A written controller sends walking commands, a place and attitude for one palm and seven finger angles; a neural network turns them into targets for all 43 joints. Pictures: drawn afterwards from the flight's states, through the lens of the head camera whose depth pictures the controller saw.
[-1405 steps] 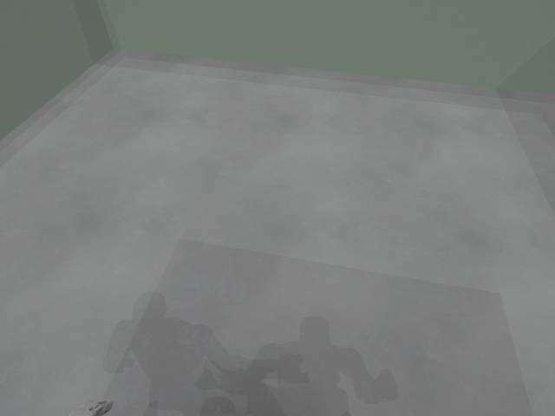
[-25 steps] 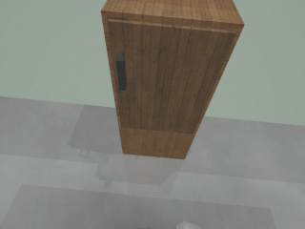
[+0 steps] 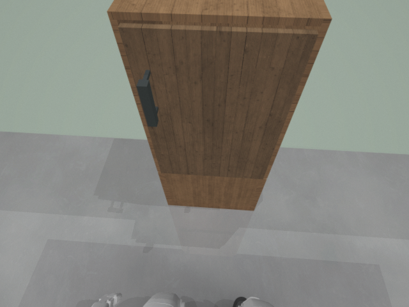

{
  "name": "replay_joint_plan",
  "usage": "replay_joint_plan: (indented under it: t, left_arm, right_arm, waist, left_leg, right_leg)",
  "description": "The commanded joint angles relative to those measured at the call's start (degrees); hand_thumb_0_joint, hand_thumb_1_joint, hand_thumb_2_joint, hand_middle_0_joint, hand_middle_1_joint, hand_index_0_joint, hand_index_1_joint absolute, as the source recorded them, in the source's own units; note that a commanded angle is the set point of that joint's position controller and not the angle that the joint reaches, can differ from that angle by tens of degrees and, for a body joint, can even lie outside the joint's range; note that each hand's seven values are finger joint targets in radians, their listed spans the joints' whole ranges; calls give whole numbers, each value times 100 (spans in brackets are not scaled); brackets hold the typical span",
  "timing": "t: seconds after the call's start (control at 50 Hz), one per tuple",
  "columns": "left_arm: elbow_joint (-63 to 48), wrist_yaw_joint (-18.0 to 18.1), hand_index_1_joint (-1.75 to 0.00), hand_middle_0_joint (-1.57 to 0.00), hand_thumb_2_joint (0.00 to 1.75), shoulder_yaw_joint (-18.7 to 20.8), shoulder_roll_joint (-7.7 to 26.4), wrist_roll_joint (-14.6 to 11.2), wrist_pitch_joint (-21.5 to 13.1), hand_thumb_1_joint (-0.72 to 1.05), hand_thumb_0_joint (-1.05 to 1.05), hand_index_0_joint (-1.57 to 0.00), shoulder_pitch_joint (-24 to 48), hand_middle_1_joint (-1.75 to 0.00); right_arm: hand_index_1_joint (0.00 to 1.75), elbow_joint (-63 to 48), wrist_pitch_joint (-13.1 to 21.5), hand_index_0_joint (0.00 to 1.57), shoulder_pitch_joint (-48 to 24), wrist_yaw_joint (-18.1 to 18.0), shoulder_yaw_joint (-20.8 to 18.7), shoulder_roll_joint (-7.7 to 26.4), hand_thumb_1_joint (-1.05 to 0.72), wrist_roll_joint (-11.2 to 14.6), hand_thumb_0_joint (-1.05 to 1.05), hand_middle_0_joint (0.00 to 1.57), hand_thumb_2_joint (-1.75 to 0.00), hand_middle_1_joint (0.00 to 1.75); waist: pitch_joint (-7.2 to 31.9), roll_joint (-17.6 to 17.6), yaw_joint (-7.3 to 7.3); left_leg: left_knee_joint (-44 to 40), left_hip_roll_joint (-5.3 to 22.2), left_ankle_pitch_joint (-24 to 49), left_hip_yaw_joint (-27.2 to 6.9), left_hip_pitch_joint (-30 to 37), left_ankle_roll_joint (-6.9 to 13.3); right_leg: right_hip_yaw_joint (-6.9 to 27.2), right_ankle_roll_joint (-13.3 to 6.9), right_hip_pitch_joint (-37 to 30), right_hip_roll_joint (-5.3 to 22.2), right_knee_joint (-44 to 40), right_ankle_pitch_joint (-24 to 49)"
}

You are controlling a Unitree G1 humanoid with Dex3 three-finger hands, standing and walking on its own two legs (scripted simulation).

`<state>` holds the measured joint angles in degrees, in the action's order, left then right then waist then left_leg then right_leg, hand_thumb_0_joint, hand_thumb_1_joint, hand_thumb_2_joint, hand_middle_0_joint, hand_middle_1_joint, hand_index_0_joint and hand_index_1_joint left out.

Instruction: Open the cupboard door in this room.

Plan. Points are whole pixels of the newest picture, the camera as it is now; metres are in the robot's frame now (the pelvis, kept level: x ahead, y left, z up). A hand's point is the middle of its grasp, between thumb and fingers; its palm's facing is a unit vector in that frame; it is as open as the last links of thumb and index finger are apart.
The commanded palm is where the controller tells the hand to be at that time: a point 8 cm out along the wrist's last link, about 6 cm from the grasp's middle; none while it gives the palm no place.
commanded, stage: come to a stop and stand still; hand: left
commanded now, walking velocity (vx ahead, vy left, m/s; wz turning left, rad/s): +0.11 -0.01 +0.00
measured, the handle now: (150, 99) +0.57 +0.18 +0.03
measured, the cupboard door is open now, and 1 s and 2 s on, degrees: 0 0 0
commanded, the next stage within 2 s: look again from close up in 1.10 s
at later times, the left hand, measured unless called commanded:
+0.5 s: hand out of the picture -0.01 +0.21 -0.17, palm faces -0.02 -0.98 -0.18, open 7.3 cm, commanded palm none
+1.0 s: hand out of the picture -0.02 +0.17 -0.16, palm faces +0.01 -0.98 -0.22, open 7.3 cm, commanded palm none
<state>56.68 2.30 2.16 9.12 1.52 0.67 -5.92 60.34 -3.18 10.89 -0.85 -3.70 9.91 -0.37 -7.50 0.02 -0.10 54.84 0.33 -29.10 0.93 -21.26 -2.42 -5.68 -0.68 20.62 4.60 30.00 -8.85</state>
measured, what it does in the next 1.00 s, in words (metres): steps on the spot: left foot, then right foot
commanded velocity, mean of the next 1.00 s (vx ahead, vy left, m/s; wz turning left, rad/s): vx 0.02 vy -0.05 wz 0.00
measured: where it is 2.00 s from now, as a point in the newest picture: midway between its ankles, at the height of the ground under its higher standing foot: outside the picture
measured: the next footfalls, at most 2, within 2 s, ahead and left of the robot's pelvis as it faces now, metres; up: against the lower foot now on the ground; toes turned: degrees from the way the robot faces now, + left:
left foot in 0.10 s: +0.05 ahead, +0.12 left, +0.00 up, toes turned +4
right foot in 0.52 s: +0.04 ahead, -0.10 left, +0.00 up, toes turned -3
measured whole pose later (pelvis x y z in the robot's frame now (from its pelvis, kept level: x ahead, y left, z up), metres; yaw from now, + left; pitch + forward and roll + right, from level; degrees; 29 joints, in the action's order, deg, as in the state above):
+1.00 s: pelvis -0.05 -0.01 +0.00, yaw -1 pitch -2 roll +0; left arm 60.0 1.7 0.0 9.3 0.6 -0.5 -16.8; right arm 61.0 0.1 18.0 -1.2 -0.3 9.0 -1.3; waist 0.1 0.8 0.7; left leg 28.7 2.8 -13.9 1.6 -12.4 -2.1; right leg -3.2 -1.7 11.3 0.1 30.3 -16.8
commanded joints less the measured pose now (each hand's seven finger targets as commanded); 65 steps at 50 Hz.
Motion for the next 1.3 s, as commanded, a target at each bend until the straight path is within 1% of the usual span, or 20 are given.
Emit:
replay_joint_plan:
  t: [0.0,0.04,0.06,0.08,0.1,0.14,0.18,0.3,0.38,0.44,0.46,0.48,0.5,0.52,0.54,0.56,0.62,0.66,0.8,1.28]
  left_arm:
    - [-244,29,-30,-20,90,322,1245,69,-5,90,0,-20,-344,-30]
    - [-207,1,-30,-20,90,287,1191,9,36,90,0,-20,-253,-30]
    - [-206,-23,-30,-20,90,208,960,-45,65,90,0,-20,-280,-30]
    - [-225,-62,-30,-20,90,118,584,-96,100,90,0,-20,-468,-30]
    - [-221,-63,-30,-20,90,88,464,-85,130,90,0,-20,-482,-30]
    - [-25,-121,-30,-20,90,151,666,-10,199,90,0,-20,-417,-30]
    - [238,-201,-30,-20,90,148,641,-18,138,90,0,-20,-902,-30]
    - [280,-200,-30,-20,90,40,523,-61,39,90,0,-20,-701,-30]
    - [308,-189,-30,-20,90,-15,444,-97,60,90,0,-20,-561,-30]
    - [493,-158,-30,-20,90,-37,380,-118,37,90,0,-20,-866,-30]
    - [811,94,-30,-20,90,-62,532,-15,-113,90,0,-20,-1692,-30]
    - [734,60,-30,-20,90,8,767,-2,-249,90,0,-20,-1910,-30]
    - [565,40,-30,-20,90,-58,852,-5,-258,90,0,-20,-1578,-30]
    - [385,5,-30,-20,90,-97,854,16,-242,90,0,-20,-1207,-30]
    - [375,30,-30,-20,90,-87,768,28,-252,90,0,-20,-1299,-30]
    - [425,49,-30,-20,90,-80,734,-36,-281,90,0,-20,-1363,-30]
    - [317,43,-30,-20,90,-65,693,-74,-222,90,0,-20,-1305,-30]
    - [265,15,-30,-20,90,-71,688,-60,-181,90,0,-20,-1235,-30]
    - [86,-11,-30,-20,90,-65,775,-64,-182,90,0,-20,-1092,-30]
    - [426,-26,-30,-20,90,-97,507,-77,-223,90,0,-20,-1688,-30]
  right_arm:
    - [30,-225,138,20,779,44,0,245,-90,3,0,20,-90,30]
    - [30,-90,222,20,1195,38,39,232,-90,9,0,20,-90,30]
    - [30,-47,285,20,1316,37,37,376,-90,-4,0,20,-90,30]
    - [30,-160,335,20,1094,27,-21,723,-90,-69,0,20,-90,30]
    - [30,-405,316,20,571,4,-49,1068,-90,-103,0,20,-90,30]
    - [30,-468,341,20,42,-77,26,914,-90,-137,0,20,-90,30]
    - [30,-439,420,20,-20,-126,75,774,-90,-85,0,20,-90,30]
    - [30,-14,477,20,915,-252,5,772,-90,-70,0,20,-90,30]
    - [30,154,400,20,998,-258,-64,905,-90,-82,0,20,-90,30]
    - [30,222,384,20,812,-228,-58,870,-90,-70,0,20,-90,30]
    - [30,-48,430,20,280,-160,-37,1129,-90,28,0,20,-90,30]
    - [30,-374,463,20,68,-75,86,773,-90,30,0,20,-90,30]
    - [30,-458,458,20,485,-79,175,317,-90,-5,0,20,-90,30]
    - [30,-407,446,20,722,-72,174,267,-90,-41,0,20,-90,30]
    - [30,-291,476,20,647,-49,177,245,-90,-58,0,20,-90,30]
    - [30,-197,485,20,796,-90,170,398,-90,-38,0,20,-90,30]
    - [30,-178,465,20,870,-153,172,500,-90,-36,0,20,-90,30]
    - [30,-230,417,20,754,-141,202,419,-90,-49,0,20,-90,30]
    - [30,-204,366,20,876,-56,239,339,-90,-76,0,20,-90,30]
    - [30,170,452,20,1135,-83,318,278,-90,-31,0,20,-90,30]
  waist:
    - [1249,-1112,-35]
    - [1242,-1080,168]
    - [1145,-361,223]
    - [773,1112,152]
    - [271,1821,106]
    - [-341,1343,-67]
    - [-94,798,-212]
    - [702,568,216]
    - [820,777,315]
    - [922,907,168]
    - [1072,682,-224]
    - [1013,52,-330]
    - [1089,-1190,68]
    - [1074,-902,186]
    - [1106,-461,119]
    - [1381,-657,144]
    - [1092,286,93]
    - [556,83,79]
    - [91,-279,132]
    - [226,53,16]
  left_leg:
    - [-1254,69,339,153,491,39]
    - [-2667,1,1191,318,1412,88]
    - [-3342,202,1262,-1,1757,123]
    - [-4255,1215,356,-1411,1310,390]
    - [-4917,1923,-512,-2237,122,761]
    - [-5180,1613,-735,-1899,-723,734]
    - [-4818,1330,318,-1291,221,706]
    - [-3881,1623,4426,-954,2363,1051]
    - [-3522,1677,5284,-962,2382,1164]
    - [-3419,1403,4886,-800,2027,983]
    - [-2140,1347,5081,-450,1512,653]
    - [-1851,790,3694,-77,973,399]
    - [-1934,321,1543,173,417,198]
    - [-2255,141,974,218,570,147]
    - [-2485,161,2118,148,720,219]
    - [-2374,432,3089,18,966,301]
    - [-2404,607,3633,-45,1100,318]
    - [-2565,530,2639,-49,779,316]
    - [-2852,357,1484,-34,684,287]
    - [-3270,482,1646,-209,626,310]
  right_leg:
    - [1218,-799,-780,1210,-1028,722]
    - [1090,-456,-215,920,-874,-599]
    - [897,-217,239,587,-444,-1352]
    - [527,107,729,-19,427,-1851]
    - [387,227,539,-293,1048,-1932]
    - [870,198,143,-250,1906,-1357]
    - [852,257,531,-289,2216,-998]
    - [687,415,829,-156,1686,-1326]
    - [517,345,335,-166,1048,-1748]
    - [317,262,-386,-244,141,-1229]
    - [812,18,-701,69,-337,-66]
    - [797,-26,-1240,221,-1052,1379]
    - [1329,-296,-1317,768,-928,2031]
    - [1093,-449,-1242,875,-627,1848]
    - [952,-336,-1356,499,-124,2976]
    - [761,-212,-1476,323,53,3232]
    - [684,-161,-1087,172,36,1778]
    - [802,-188,-774,152,-287,918]
    - [991,-222,-270,177,-982,-1029]
    - [837,-178,-611,113,-1032,-805]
